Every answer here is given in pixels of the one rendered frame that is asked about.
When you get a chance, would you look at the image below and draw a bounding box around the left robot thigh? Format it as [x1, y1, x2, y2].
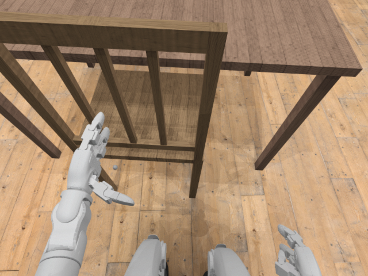
[124, 239, 167, 276]

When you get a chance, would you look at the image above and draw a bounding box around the robot thigh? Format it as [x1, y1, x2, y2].
[208, 247, 250, 276]
[124, 239, 167, 276]

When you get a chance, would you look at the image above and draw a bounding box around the left robot forearm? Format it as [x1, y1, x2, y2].
[35, 189, 93, 276]

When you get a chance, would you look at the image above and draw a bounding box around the robot left hand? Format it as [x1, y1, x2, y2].
[67, 112, 135, 206]

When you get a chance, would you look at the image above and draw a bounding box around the right robot thigh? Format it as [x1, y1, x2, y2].
[208, 247, 250, 276]

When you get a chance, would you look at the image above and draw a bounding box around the table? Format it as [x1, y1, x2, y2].
[0, 0, 363, 171]

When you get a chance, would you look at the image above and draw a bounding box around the robot right hand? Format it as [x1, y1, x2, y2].
[275, 224, 322, 276]

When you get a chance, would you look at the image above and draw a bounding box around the chair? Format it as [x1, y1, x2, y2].
[0, 11, 228, 198]

